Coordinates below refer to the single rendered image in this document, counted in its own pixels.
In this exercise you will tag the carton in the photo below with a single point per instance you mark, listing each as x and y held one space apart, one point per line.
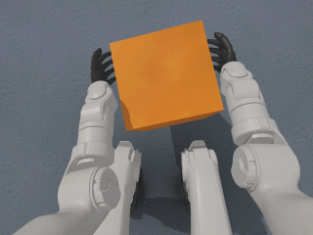
165 77

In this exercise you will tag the left robot hand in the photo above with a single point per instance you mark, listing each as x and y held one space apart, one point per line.
98 72

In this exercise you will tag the robot right shin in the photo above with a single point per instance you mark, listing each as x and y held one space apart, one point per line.
212 156

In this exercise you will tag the right robot hand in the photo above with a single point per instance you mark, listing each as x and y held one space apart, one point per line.
224 51

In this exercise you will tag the robot left shin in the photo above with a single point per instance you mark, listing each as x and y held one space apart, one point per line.
128 144

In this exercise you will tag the robot right forearm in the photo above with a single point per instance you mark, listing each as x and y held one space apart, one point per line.
247 109

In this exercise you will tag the robot shin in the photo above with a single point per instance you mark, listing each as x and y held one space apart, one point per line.
212 156
128 144

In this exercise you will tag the robot left forearm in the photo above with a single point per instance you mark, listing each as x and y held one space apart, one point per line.
95 132

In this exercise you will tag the right robot upper arm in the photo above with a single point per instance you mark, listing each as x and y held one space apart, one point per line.
270 174

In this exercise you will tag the left robot upper arm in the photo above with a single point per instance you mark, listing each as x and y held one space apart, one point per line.
85 199

